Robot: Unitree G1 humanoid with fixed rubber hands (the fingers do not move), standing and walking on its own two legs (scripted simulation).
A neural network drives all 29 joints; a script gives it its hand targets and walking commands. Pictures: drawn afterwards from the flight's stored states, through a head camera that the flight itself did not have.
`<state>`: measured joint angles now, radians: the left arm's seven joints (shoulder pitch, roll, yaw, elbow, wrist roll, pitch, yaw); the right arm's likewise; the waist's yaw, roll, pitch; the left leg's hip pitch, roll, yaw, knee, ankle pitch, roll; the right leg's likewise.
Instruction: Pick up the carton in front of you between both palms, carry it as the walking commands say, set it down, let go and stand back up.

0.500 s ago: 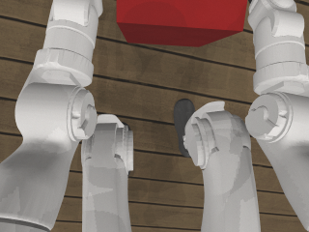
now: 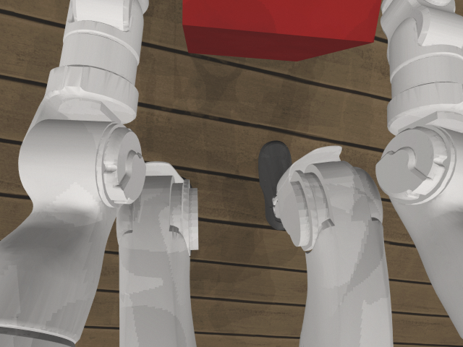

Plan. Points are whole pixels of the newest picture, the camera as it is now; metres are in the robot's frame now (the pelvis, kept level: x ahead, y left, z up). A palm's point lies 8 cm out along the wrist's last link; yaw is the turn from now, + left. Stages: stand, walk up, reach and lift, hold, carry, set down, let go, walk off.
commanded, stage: set down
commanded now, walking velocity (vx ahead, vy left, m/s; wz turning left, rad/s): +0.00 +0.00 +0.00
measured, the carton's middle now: out of the picture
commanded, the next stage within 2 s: let go in 1.30 s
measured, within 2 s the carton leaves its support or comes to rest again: neither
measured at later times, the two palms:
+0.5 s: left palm out of the picture +0.60 +0.11 -0.10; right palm out of the picture +0.53 -0.25 -0.10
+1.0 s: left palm out of the picture +0.61 +0.13 +0.05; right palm out of the picture +0.53 -0.26 +0.05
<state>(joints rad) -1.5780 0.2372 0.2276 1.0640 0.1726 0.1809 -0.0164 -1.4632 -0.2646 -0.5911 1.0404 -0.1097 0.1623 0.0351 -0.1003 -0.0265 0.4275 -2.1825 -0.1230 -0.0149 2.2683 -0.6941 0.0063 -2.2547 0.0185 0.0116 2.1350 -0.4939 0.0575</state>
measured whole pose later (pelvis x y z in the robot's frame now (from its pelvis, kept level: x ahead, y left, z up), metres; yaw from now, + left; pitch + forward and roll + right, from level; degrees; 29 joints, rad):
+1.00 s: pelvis +0.02 -0.01 +0.15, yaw +0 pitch +48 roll -1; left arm -1.40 0.40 0.12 0.97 -0.04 0.25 0.03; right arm -1.20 -0.25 -0.37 0.79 0.09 0.22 -0.10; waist -0.13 0.03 0.01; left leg -1.96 -0.09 -0.04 1.67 -0.56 -0.01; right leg -2.02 0.02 0.02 1.58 -0.40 0.02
